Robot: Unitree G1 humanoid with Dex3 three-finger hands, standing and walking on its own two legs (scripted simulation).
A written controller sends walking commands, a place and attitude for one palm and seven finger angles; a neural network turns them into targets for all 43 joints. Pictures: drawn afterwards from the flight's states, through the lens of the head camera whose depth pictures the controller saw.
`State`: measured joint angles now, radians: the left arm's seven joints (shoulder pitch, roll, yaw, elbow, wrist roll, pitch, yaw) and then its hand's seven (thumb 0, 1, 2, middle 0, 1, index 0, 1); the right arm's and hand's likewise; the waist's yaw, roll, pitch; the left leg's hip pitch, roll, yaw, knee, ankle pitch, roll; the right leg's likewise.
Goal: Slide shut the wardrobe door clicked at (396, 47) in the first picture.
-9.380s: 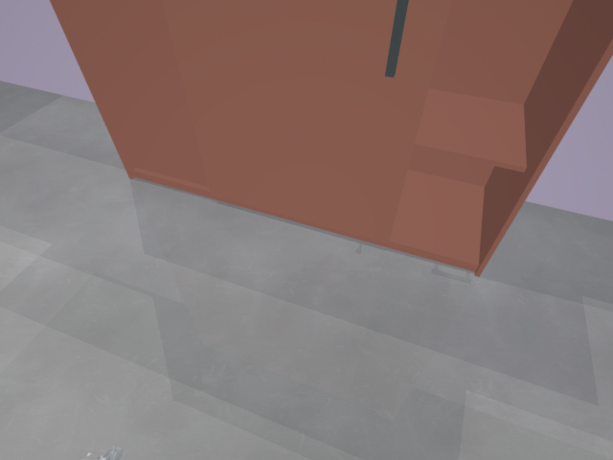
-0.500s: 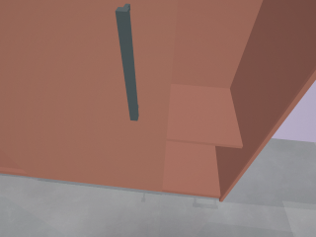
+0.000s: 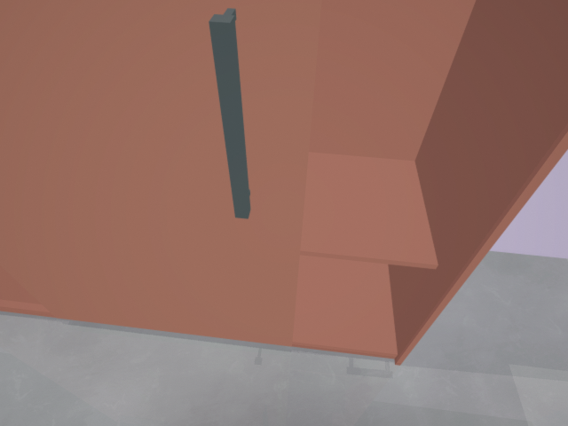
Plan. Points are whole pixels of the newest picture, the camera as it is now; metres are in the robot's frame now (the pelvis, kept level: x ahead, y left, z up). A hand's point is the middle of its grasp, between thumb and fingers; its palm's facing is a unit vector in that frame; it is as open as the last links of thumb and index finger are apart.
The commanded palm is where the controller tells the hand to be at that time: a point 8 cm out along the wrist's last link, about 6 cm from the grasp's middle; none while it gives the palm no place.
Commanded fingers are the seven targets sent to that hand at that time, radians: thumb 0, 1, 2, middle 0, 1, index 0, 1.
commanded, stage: look again from close up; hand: left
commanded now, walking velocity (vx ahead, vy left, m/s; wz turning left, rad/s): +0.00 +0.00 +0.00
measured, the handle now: (237, 131) +0.49 +0.12 +0.17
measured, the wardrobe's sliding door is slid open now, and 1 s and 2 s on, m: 0.37 0.37 0.37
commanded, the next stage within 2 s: raise the hand with hooked fingers in 0.46 s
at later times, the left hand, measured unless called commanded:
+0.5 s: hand out of the picture -0.03 +0.15 -0.18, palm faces +0.07 -0.99 -0.14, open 7.4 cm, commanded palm none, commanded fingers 0.00 0.90 0.90 -0.20 -0.30 -0.20 -0.30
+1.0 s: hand (174, 393) +0.16 +0.16 +0.00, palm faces -0.04 -1.00 +0.01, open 8.7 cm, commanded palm +0.13 +0.24 +0.00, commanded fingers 0.00 0.36 0.67 -0.24 -0.64 -0.24 -0.64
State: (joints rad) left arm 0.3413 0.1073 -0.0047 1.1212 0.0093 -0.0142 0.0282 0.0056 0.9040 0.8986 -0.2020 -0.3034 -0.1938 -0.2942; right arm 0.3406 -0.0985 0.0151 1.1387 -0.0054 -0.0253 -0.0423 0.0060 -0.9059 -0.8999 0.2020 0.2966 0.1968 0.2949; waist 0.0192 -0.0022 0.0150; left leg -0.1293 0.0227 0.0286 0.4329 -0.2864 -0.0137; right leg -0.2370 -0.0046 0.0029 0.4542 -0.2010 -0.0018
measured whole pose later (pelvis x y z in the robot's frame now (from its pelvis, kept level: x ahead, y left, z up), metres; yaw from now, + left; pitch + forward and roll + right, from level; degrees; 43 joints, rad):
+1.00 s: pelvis -0.02 +0.00 -0.05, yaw +1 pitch +5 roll +1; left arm 0.48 0.17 0.07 -0.03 -0.21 -0.33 -0.26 0.02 0.59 0.76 -0.23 -0.51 -0.22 -0.50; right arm 0.16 -0.27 -0.06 0.44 0.04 -0.24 -0.03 0.02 -0.91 -0.90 0.20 0.30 0.20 0.29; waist 0.00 -0.03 -0.10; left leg -0.52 0.01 0.01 0.92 -0.49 -0.01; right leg -0.62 -0.03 -0.01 0.92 -0.40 0.00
